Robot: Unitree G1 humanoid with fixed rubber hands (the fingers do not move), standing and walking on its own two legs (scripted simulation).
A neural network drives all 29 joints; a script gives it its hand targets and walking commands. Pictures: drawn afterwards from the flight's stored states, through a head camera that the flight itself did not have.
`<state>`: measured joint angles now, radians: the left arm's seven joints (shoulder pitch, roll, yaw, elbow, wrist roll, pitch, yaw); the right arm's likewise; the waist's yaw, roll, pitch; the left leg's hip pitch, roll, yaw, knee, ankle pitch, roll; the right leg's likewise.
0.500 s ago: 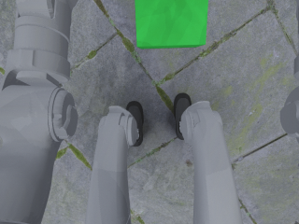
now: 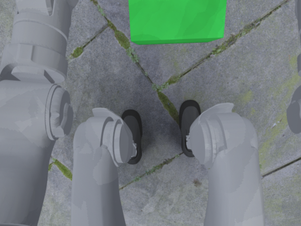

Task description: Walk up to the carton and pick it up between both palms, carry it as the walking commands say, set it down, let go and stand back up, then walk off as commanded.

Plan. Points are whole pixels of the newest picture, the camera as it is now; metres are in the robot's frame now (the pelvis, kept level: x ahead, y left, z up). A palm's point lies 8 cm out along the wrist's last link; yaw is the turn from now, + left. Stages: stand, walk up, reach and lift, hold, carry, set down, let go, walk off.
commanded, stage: reach and lift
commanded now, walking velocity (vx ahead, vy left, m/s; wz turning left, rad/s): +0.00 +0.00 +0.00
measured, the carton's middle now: out of the picture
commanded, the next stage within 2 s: none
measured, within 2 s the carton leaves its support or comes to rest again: neither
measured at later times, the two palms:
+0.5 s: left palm out of the picture +0.58 +0.14 -0.27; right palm out of the picture +0.56 -0.23 -0.26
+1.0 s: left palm out of the picture +0.58 +0.13 -0.27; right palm out of the picture +0.56 -0.23 -0.26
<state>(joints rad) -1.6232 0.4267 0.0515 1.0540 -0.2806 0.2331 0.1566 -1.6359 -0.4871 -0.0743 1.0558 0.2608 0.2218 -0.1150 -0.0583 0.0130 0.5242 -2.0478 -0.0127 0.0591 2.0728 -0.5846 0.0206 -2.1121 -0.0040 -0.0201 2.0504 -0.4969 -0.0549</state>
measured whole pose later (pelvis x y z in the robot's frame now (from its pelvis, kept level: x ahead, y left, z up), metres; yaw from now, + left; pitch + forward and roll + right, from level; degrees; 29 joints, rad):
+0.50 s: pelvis +0.02 +0.00 -0.08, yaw +0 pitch +31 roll +0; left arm -1.55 0.39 -0.05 1.19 -0.31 0.10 0.13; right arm -1.57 -0.45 -0.08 1.28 0.28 0.06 -0.08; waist -0.05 0.01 0.52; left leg -2.23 -0.03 0.03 2.36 -0.67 0.01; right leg -2.28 -0.04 -0.07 2.32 -0.58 -0.08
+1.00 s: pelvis +0.02 +0.00 -0.08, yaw +0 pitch +31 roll +0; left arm -1.56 0.36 -0.01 1.21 -0.29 0.08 0.12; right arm -1.57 -0.43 -0.06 1.26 0.27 0.05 -0.07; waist -0.05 0.01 0.52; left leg -2.24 -0.03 0.03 2.35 -0.66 0.01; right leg -2.28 -0.05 -0.07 2.31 -0.58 -0.08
